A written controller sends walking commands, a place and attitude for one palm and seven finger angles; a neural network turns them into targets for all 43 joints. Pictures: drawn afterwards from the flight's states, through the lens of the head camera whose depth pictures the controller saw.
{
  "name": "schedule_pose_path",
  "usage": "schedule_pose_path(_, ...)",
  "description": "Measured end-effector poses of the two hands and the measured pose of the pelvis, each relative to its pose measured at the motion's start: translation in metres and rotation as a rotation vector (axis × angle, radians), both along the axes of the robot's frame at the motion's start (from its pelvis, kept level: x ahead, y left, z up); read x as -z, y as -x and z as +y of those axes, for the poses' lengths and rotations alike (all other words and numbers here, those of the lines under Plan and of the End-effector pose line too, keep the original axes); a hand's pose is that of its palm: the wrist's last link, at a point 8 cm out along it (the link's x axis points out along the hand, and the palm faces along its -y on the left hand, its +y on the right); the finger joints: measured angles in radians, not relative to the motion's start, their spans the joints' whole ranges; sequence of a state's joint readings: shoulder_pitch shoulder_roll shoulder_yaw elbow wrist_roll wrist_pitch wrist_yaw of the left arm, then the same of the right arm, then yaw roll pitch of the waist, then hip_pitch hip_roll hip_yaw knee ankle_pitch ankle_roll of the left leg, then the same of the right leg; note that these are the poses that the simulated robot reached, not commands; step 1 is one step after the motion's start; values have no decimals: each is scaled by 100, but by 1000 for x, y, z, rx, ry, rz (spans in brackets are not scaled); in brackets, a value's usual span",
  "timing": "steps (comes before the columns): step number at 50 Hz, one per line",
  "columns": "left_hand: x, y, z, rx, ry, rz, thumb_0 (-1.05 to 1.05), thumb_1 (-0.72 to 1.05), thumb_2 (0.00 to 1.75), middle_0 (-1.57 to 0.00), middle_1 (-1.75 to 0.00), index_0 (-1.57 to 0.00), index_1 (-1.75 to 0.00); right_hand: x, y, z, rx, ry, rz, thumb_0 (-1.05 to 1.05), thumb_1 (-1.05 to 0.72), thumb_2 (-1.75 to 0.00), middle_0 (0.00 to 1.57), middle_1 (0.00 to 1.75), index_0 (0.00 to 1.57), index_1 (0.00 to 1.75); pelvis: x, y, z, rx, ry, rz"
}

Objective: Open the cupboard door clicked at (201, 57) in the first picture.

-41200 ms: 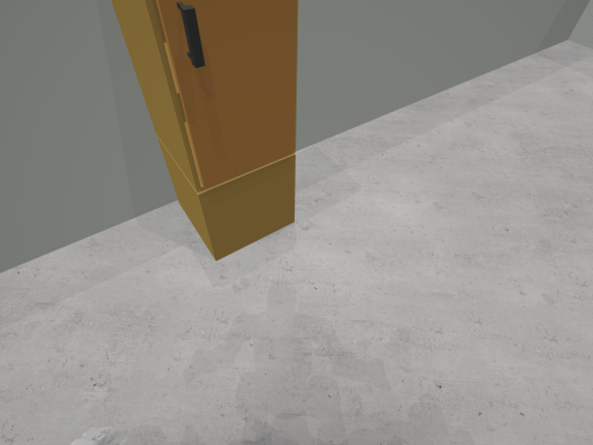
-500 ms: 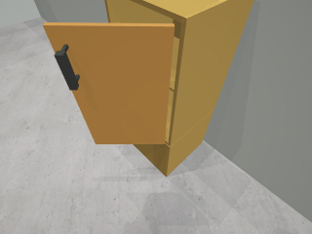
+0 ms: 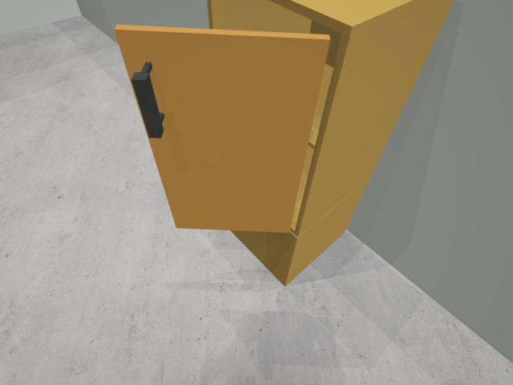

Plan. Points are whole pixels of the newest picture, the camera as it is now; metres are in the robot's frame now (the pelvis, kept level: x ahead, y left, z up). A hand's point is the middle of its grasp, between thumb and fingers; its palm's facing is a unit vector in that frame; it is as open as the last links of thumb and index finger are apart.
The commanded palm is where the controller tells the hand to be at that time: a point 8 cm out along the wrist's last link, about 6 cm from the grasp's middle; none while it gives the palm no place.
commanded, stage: come to a stop and stand still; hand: left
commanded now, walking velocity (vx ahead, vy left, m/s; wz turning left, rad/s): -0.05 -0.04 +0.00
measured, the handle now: (151, 100) +0.55 +0.23 +0.13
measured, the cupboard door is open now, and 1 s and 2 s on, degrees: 46 46 46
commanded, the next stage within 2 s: look again from close up in 0.96 s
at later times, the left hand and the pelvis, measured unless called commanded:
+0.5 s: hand out of the picture +0.02 +0.14 -0.17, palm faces +0.00 -0.97 -0.25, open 7.3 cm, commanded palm none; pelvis +0.01 -0.04 +0.00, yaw +0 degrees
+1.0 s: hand out of the picture +0.03 +0.11 -0.17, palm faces +0.02 -0.98 -0.22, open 7.3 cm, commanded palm none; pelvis +0.02 -0.06 +0.00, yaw +0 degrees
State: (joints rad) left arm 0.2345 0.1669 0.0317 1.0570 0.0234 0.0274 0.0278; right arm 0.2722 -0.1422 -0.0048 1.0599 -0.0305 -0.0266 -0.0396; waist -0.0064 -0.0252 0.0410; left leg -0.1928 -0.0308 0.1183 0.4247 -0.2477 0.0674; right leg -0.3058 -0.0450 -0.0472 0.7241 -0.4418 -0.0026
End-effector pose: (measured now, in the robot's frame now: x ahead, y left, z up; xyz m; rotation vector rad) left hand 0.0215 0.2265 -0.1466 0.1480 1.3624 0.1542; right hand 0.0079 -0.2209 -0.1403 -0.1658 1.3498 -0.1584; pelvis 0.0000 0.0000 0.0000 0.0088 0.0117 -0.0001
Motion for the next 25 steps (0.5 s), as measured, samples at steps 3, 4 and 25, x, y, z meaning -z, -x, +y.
schedule_pose_path(3, 2, -4, -3, 7, -12, -10, 1, 93, 90, -20, -29, -20, -30, 7, 11, 0, 18, -19, 31, 0, -93, -89, 20, 30, 20, 30, 4, -1, -5, 3, -15, -6)
schedule_pose_path(4, 2, -5, -5, 9, -15, -13, 1, 94, 90, -20, -29, -20, -30, 9, 14, 0, 25, -27, 42, 0, -93, -89, 20, 30, 20, 30, 4, -1, -7, 6, -13, -12)
schedule_pose_path(25, -13, 7, -39, 23, -52, 4, 1, 92, 90, -20, -30, -20, -30, 21, 1, -30, -5, -83, 11, 1, -92, -89, 20, 30, 20, 30, 3, -10, -38, 4, -12, -20)
